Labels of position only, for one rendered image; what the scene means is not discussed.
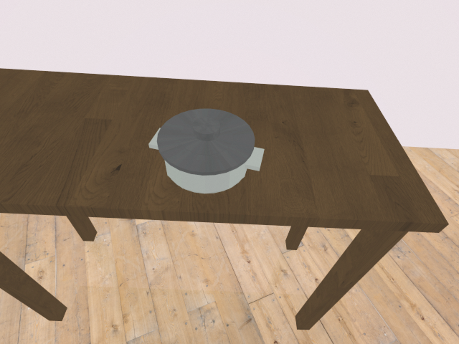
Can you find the table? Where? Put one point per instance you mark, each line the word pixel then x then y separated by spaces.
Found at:
pixel 76 145

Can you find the knob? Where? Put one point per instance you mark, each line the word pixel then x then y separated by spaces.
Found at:
pixel 206 129

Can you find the lid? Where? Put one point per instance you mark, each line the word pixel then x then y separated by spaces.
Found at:
pixel 180 149

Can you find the pot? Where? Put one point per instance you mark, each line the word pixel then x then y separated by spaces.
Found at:
pixel 213 183

